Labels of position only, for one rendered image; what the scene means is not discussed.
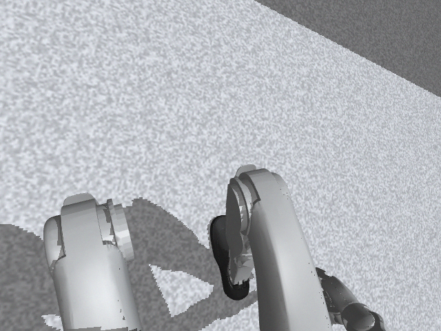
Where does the right robot foot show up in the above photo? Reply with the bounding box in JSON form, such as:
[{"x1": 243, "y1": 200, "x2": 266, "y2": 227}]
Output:
[{"x1": 210, "y1": 215, "x2": 249, "y2": 301}]

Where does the right robot arm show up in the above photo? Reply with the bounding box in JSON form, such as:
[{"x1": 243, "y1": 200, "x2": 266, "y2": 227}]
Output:
[{"x1": 341, "y1": 303, "x2": 389, "y2": 331}]

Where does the right robot hand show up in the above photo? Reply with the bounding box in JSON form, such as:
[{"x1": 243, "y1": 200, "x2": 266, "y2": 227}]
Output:
[{"x1": 316, "y1": 268, "x2": 359, "y2": 326}]

